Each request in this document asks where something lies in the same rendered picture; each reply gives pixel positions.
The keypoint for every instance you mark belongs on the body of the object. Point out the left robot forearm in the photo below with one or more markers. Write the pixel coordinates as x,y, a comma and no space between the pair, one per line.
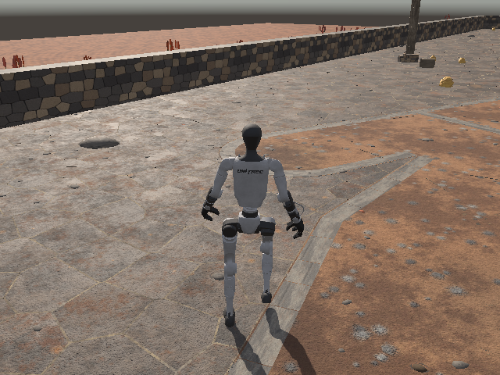
209,201

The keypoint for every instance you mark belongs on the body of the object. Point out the robot left foot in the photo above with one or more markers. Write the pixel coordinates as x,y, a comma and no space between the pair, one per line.
229,320

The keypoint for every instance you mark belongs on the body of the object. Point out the right robot hand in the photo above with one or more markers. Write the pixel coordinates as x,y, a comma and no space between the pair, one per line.
296,226

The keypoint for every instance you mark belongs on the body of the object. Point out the left robot hand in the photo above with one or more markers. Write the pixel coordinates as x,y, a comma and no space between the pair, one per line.
212,210

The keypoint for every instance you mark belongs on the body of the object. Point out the robot right upper arm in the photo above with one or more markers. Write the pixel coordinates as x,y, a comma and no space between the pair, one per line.
280,179

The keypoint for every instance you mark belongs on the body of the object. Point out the right robot forearm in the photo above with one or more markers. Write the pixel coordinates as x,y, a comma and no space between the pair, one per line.
291,209

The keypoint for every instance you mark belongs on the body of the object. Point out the left robot thigh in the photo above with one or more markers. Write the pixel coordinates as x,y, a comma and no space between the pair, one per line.
229,235

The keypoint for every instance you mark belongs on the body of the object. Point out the robot left upper arm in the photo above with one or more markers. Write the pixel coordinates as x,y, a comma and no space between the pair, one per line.
221,176

